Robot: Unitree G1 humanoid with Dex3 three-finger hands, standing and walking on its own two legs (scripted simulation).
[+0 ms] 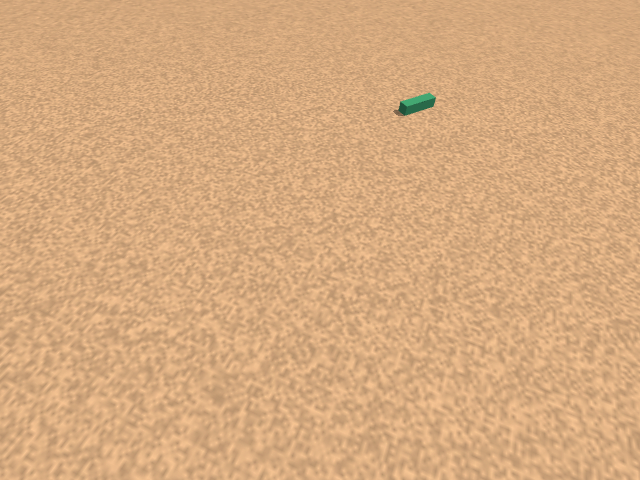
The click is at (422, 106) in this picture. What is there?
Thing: lying carton
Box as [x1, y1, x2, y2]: [399, 93, 435, 115]
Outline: 435,97 427,93 401,101 399,111 405,115 430,107 433,105
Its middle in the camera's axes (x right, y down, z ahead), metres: +0.61 -0.82 +2.33
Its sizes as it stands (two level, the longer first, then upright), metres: 0.228 0.063 0.062
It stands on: the floor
